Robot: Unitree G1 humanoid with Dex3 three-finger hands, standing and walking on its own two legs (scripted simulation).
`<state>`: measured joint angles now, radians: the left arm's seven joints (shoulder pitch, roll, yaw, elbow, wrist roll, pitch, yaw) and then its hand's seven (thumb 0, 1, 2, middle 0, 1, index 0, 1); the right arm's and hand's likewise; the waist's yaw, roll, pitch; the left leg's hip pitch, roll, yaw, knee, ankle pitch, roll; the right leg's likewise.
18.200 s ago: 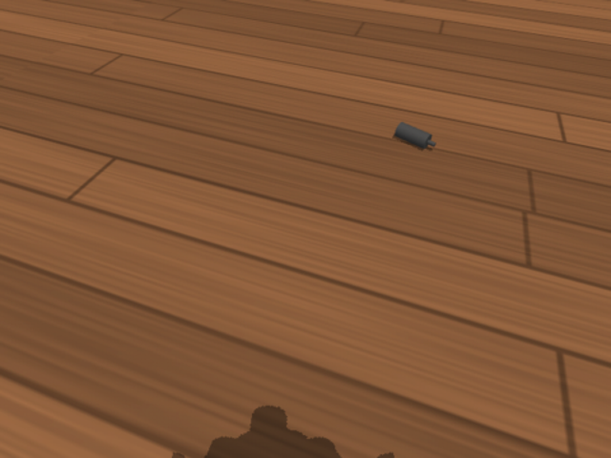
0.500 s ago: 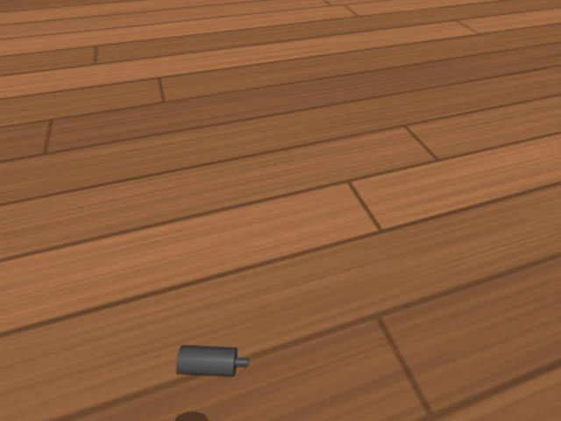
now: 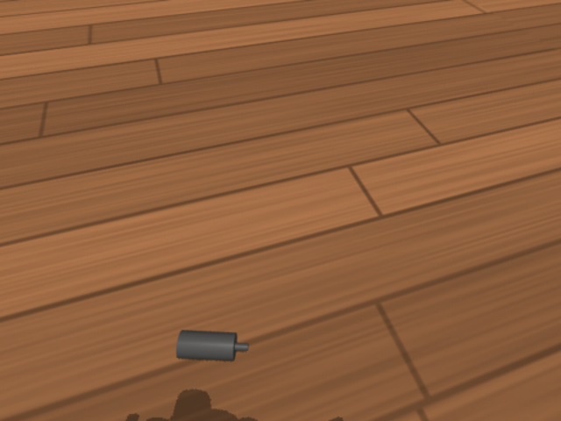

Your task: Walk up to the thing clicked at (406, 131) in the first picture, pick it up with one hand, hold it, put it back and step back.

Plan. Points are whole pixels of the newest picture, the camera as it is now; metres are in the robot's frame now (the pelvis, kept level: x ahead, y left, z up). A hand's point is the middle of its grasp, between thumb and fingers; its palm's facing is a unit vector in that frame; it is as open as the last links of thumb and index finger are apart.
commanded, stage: walk up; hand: left
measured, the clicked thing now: (214, 345) +0.45 +0.22 -0.73
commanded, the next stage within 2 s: none
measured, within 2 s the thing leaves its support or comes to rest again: neither
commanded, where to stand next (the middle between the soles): +0.06 +0.01 m, yaw -1 degrees
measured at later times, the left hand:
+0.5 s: hand out of the picture +0.02 +0.30 -0.18, palm faces -0.10 -0.93 -0.36, open 7.4 cm
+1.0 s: hand out of the picture -0.10 +0.29 -0.17, palm faces -0.02 -0.92 -0.38, open 7.4 cm
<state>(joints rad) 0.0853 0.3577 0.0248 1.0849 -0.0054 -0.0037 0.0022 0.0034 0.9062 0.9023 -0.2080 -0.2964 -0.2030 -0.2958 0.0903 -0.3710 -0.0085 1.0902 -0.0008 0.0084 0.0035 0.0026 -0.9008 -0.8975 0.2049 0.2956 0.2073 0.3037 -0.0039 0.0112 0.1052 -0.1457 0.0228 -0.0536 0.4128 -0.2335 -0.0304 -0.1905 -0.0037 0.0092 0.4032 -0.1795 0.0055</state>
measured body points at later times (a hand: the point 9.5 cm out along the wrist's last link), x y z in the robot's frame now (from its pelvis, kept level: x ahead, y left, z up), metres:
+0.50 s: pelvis -0.10 +0.04 -0.01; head -0.02 +0.06 +0.42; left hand +0.02 +0.35 -0.15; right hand -0.04 -0.28 -0.13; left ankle -0.07 +0.15 -0.74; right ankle -0.15 -0.10 -0.68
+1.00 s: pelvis -0.25 +0.03 -0.03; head -0.18 +0.05 +0.41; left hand -0.10 +0.34 -0.14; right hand -0.16 -0.29 -0.14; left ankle -0.26 +0.14 -0.75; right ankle -0.17 -0.09 -0.74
